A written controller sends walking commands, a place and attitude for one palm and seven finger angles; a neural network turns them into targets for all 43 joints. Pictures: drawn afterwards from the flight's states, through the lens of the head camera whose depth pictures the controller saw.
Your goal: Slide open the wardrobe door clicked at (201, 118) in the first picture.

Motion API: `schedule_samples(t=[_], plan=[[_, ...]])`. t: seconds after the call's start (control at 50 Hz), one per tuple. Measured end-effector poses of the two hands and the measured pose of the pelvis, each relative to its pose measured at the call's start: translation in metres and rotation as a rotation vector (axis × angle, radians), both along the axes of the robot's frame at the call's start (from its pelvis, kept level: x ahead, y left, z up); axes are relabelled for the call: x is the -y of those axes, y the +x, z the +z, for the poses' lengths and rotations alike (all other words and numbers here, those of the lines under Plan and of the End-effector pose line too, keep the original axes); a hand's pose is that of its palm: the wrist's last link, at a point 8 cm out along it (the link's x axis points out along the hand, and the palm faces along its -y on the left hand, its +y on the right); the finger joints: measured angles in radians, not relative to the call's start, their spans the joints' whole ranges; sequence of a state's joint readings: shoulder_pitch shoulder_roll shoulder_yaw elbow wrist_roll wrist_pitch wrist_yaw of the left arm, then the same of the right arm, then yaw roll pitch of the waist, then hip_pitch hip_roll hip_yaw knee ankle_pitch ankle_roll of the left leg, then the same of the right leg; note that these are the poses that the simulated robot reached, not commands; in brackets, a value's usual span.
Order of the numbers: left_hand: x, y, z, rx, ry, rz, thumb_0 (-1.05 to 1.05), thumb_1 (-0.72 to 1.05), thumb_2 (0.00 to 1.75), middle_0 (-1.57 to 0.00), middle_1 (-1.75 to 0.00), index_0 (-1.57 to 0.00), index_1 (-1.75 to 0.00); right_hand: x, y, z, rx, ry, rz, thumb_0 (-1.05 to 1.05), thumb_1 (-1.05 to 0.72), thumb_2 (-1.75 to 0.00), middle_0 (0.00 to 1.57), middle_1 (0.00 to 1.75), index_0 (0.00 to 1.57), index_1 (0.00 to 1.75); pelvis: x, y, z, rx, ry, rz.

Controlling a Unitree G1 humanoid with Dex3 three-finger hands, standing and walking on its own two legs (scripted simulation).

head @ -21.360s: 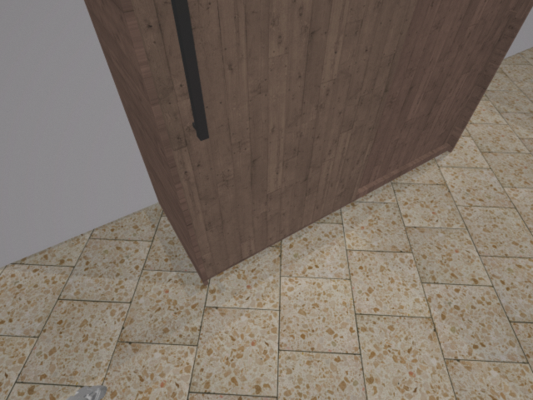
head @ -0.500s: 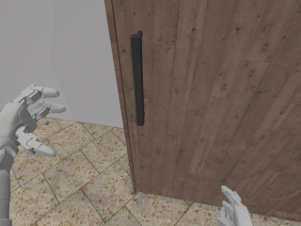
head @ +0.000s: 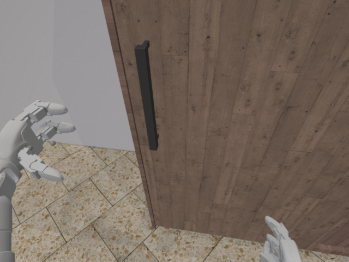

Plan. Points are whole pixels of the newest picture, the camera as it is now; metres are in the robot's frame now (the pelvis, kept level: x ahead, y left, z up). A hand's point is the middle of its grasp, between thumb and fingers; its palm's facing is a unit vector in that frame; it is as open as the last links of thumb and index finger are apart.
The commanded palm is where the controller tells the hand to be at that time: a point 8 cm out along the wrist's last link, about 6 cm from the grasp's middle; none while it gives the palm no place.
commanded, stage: raise the hand with hooked fingers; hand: left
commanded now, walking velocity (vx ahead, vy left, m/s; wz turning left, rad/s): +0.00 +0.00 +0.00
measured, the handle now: (150, 102) +0.46 +0.12 +0.15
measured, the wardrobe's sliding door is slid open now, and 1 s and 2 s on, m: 0.00 0.00 0.00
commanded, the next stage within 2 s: move the hooked fingers beside the handle in 0.02 s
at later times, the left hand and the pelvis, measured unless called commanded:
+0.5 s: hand (76, 132) +0.31 +0.25 +0.18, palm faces -0.03 -1.00 -0.05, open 14.0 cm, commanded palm +0.28 +0.30 +0.18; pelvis +0.01 +0.00 +0.00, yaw +0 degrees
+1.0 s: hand (94, 119) +0.36 +0.23 +0.17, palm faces -0.03 -1.00 -0.03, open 14.0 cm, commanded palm +0.33 +0.28 +0.18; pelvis +0.01 +0.00 +0.00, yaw -1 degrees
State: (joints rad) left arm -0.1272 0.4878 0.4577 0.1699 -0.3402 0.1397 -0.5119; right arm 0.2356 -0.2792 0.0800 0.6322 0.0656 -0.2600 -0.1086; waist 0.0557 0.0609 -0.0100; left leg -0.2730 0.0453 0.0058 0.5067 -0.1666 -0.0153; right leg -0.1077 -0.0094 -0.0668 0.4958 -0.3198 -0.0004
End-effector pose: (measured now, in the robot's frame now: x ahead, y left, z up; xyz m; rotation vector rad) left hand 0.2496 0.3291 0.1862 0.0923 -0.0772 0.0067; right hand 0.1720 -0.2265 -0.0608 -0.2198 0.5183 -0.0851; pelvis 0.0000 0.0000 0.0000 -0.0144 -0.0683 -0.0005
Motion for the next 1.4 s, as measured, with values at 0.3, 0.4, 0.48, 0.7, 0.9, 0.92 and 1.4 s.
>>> schedule_samples(t=[0.3,0.4,0.48,0.7,0.9,0.92,1.4], plan=[[0.015,0.018,-0.004,-0.010,-0.019,-0.026,-0.01,-0.51,0.30,-0.31,-1.20,-0.31,-1.20,-0.003,0.012,-0.002,-0.008,0.006,0.008,0.01,-0.91,-0.90,0.20,0.30,0.21,0.30,0.001,0.006,0.000,-0.011,0.005,0.003],[0.025,0.030,-0.005,-0.012,-0.023,-0.038,-0.01,-0.50,0.30,-0.31,-1.20,-0.31,-1.20,-0.004,0.012,-0.002,-0.014,0.010,0.000,0.01,-0.90,-0.90,0.20,0.30,0.21,0.30,0.001,0.008,0.000,-0.014,0.007,-0.001],[0.029,0.037,-0.005,-0.014,-0.034,-0.041,-0.01,-0.50,0.30,-0.31,-1.20,-0.31,-1.20,-0.004,0.011,-0.002,-0.019,0.013,-0.010,0.01,-0.90,-0.90,0.20,0.30,0.21,0.30,0.000,0.009,0.000,-0.016,0.009,-0.005],[0.035,0.058,-0.007,-0.031,-0.047,-0.037,-0.01,-0.50,0.30,-0.31,-1.20,-0.30,-1.20,0.003,0.002,-0.007,-0.061,-0.002,-0.041,0.01,-0.90,-0.90,0.20,0.30,0.21,0.30,-0.001,0.009,0.000,-0.024,0.009,-0.007],[0.043,0.080,-0.016,-0.069,-0.069,-0.033,-0.01,-0.50,0.30,-0.31,-1.20,-0.31,-1.20,0.009,-0.008,-0.011,-0.096,-0.013,-0.077,0.01,-0.91,-0.90,0.20,0.30,0.21,0.30,-0.001,0.010,0.000,-0.036,0.009,-0.013],[0.043,0.083,-0.016,-0.069,-0.069,-0.030,-0.01,-0.50,0.30,-0.31,-1.20,-0.31,-1.20,0.010,-0.009,-0.011,-0.100,-0.014,-0.081,0.01,-0.91,-0.90,0.20,0.30,0.21,0.30,-0.001,0.010,0.000,-0.037,0.009,-0.014],[0.076,0.112,-0.012,-0.049,-0.073,-0.066,-0.01,-0.50,0.30,-0.31,-1.20,-0.30,-1.20,0.012,-0.020,-0.019,-0.154,-0.011,-0.114,0.01,-0.91,-0.90,0.20,0.30,0.21,0.30,-0.004,0.014,0.000,-0.051,0.011,-0.021]])
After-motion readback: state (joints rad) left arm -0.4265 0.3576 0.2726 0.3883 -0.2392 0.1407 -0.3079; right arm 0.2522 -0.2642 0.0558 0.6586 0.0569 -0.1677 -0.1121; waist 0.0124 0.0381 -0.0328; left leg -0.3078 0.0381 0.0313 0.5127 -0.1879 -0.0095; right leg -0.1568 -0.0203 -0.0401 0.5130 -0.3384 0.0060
